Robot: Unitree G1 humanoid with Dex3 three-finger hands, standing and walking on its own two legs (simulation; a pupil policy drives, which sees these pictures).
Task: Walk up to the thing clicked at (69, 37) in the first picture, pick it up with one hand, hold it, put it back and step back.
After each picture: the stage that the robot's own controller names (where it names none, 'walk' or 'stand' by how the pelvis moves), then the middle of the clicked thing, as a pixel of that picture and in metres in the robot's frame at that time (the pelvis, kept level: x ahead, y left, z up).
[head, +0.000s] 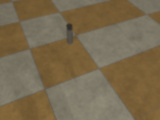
stand; (69, 34) +1.43 +0.13 -0.66
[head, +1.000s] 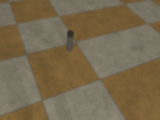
walk; (70, 41) +1.31 +0.07 -0.65
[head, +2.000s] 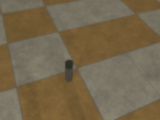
walk; (69, 71) +0.84 +0.08 -0.64
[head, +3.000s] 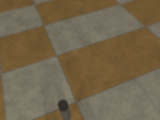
walk; (64, 111) +0.50 +0.17 -0.63
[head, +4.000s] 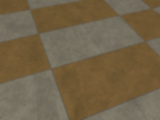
stand; out of the picture +0.33 +0.15 -0.64
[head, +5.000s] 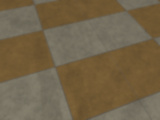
stand; out of the picture +0.29 +0.14 -0.64
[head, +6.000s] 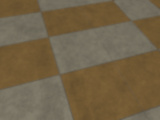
stand; out of the picture +0.26 +0.11 -0.66
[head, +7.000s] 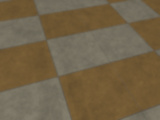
stand; out of the picture +0.27 +0.11 -0.66
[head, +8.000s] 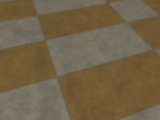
stand; out of the picture +0.27 +0.13 -0.66
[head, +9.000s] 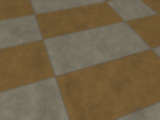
stand; out of the picture +0.26 +0.13 -0.66
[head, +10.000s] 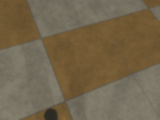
go down; (52, 118) +0.29 +0.13 -0.54
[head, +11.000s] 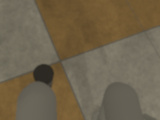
go down; (44, 80) +0.36 +0.14 -0.25
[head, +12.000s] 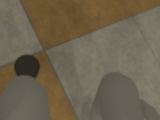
close in; (27, 73) +0.36 +0.15 -0.20
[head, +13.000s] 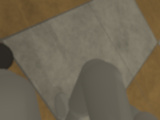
close; out of the picture +0.36 +0.17 -0.15
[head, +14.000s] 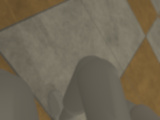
close; out of the picture +0.52 +0.21 -0.24
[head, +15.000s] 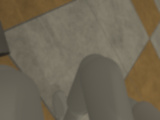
lift; out of the picture +0.53 +0.14 -0.22
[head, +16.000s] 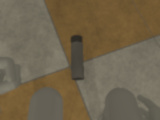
lift; (77, 57) +0.54 +0.02 -0.40
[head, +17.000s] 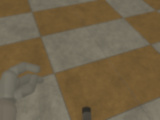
hold; out of the picture +0.45 -0.06 -0.70
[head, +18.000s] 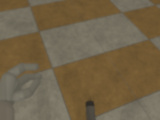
close; (91, 117) +0.47 -0.09 -0.70
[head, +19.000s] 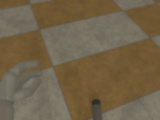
stand; (97, 116) +0.47 -0.14 -0.69
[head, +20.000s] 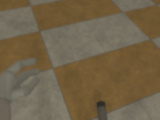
stand; (102, 118) +0.46 -0.18 -0.70
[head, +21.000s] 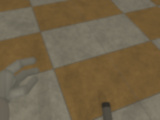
stand; (107, 119) +0.46 -0.21 -0.70
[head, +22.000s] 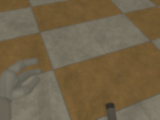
stand; out of the picture +0.45 -0.25 -0.71
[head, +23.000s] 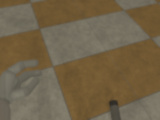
stand; (115, 117) +0.46 -0.28 -0.70
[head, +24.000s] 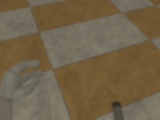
stand; (119, 118) +0.46 -0.30 -0.71
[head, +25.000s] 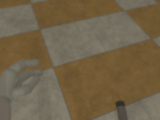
stand; (122, 118) +0.45 -0.33 -0.70
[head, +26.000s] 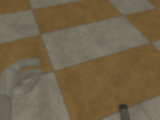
stand; out of the picture +0.46 -0.35 -0.71
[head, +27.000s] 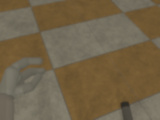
stand; (128, 118) +0.46 -0.37 -0.71
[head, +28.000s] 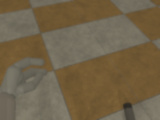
stand; out of the picture +0.46 -0.38 -0.71
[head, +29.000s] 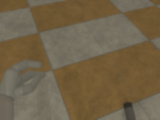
stand; (131, 119) +0.46 -0.40 -0.71
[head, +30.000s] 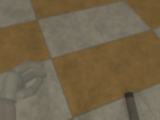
stand; (132, 109) +0.47 -0.41 -0.68
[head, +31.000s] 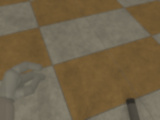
stand; (133, 115) +0.46 -0.41 -0.69
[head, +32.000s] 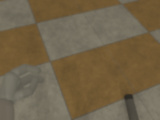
stand; (131, 110) +0.47 -0.42 -0.69
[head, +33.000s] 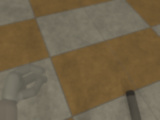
stand; (133, 107) +0.47 -0.42 -0.67
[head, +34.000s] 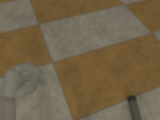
hold; (135, 112) +0.47 -0.42 -0.69
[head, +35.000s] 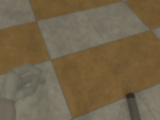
stand; (133, 109) +0.47 -0.42 -0.69
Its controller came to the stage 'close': yes
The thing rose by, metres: 0.00
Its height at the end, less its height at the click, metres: -0.09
